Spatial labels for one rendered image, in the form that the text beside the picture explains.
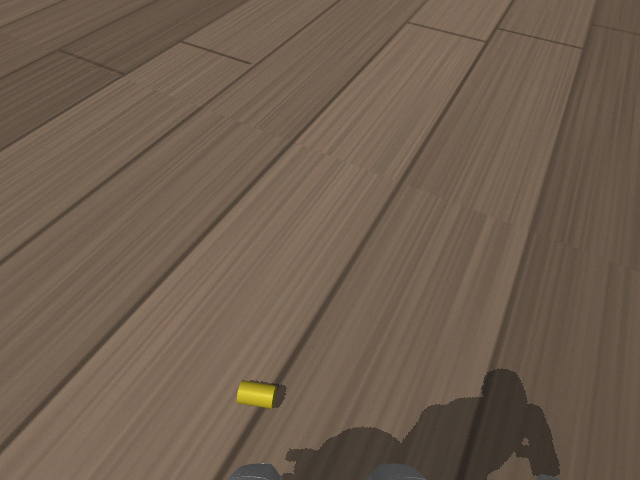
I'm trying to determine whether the can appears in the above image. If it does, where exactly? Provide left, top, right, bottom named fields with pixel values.
left=237, top=380, right=277, bottom=409

